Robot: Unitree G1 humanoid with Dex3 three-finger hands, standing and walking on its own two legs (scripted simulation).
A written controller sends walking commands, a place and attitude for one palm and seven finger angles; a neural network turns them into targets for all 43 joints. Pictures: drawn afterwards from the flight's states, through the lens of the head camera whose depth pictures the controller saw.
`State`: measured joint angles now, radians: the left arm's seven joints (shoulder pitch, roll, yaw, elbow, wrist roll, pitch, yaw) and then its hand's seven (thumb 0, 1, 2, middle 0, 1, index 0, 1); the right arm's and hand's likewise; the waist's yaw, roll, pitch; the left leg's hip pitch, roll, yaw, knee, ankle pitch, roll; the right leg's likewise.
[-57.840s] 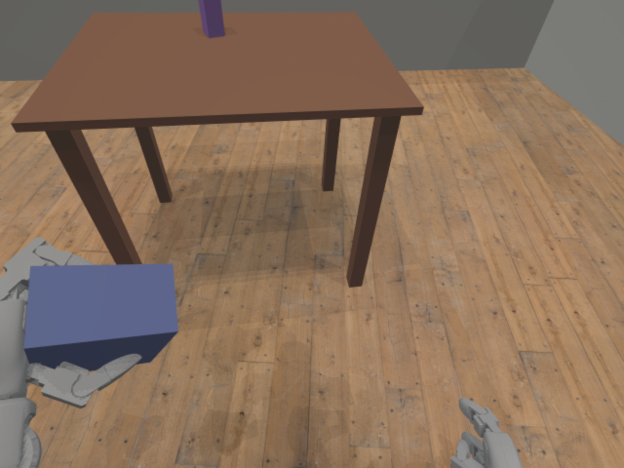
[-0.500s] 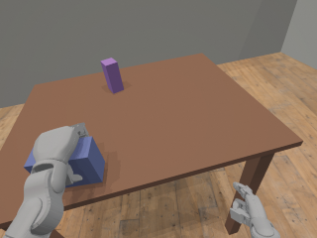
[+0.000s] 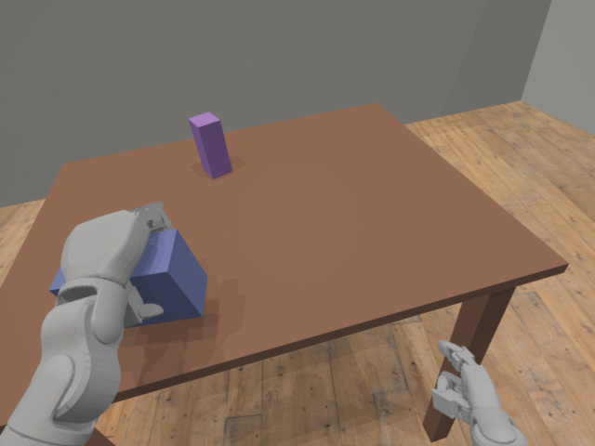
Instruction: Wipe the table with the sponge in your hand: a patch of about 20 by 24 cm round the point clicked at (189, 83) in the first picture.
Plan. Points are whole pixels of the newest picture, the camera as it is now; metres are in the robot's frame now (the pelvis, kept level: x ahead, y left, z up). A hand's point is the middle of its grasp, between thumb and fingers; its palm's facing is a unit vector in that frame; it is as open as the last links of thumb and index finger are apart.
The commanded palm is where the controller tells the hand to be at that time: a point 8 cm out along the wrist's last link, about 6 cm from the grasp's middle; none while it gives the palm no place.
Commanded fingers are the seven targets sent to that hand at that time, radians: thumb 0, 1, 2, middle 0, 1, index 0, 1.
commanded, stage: lift the sponge slowly off the table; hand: left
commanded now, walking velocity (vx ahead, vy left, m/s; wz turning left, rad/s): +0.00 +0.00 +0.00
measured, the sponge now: (143, 289) +0.25 +0.26 +0.13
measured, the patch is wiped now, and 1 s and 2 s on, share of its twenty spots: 1.00 1.00 1.00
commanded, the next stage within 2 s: bring the sponge back beside the body in 0.66 s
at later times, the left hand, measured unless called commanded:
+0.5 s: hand (126, 242) +0.25 +0.25 +0.21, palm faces +0.30 -0.17 -0.94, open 10.4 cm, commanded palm +0.20 +0.25 +0.28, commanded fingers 0.00 0.10 1.30 -1.20 -1.60 -1.20 -1.60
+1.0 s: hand (118, 247) +0.25 +0.26 +0.20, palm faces +0.28 -0.17 -0.95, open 10.4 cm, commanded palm +0.19 +0.26 +0.28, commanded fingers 0.00 0.10 1.30 -1.20 -1.60 -1.20 -1.60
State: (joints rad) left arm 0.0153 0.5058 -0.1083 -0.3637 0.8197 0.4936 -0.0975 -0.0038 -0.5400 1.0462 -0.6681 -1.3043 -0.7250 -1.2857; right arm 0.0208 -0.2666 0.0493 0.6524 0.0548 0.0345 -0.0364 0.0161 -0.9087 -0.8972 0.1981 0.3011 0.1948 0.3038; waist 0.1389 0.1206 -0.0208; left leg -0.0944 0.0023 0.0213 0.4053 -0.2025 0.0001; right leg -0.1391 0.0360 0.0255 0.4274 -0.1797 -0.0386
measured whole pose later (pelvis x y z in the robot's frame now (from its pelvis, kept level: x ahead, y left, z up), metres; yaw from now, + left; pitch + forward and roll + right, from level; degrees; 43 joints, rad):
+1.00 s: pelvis -0.01 +0.00 +0.00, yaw +0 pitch -6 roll +1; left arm -0.09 0.57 -0.05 -0.36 0.76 0.58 -0.13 0.00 -0.54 1.05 -0.67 -1.30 -0.73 -1.29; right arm 0.02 -0.27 0.07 0.62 0.07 0.04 -0.06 0.02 -0.91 -0.90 0.20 0.30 0.22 0.32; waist 0.14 0.11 -0.01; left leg -0.13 0.01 0.01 0.44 -0.21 0.00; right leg -0.17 0.04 0.02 0.45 -0.18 -0.04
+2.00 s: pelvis -0.02 +0.01 +0.00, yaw +0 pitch -8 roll +0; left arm 0.20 0.61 0.07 -0.54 0.73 0.50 -0.12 0.00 -0.54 1.05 -0.67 -1.30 -0.73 -1.29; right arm 0.02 -0.27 0.06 0.63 0.06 0.03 -0.06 0.02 -0.91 -0.90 0.20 0.30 0.18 0.30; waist 0.16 0.12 0.00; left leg -0.12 0.00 0.02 0.47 -0.21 0.01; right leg -0.15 0.03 0.03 0.46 -0.18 -0.03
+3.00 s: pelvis -0.04 +0.02 -0.02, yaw +1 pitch +1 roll -1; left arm 0.34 0.47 0.50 -0.61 -0.07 -0.12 0.14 -0.01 -0.55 1.05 -0.67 -1.31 -0.73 -1.30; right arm 0.25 -0.22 0.01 0.63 0.03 -0.01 -0.05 0.02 -0.91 -0.90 0.20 0.30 0.20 0.30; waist -0.06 0.01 -0.01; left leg -0.39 -0.02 -0.02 0.68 -0.31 0.02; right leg -0.43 0.04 0.02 0.60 -0.19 -0.01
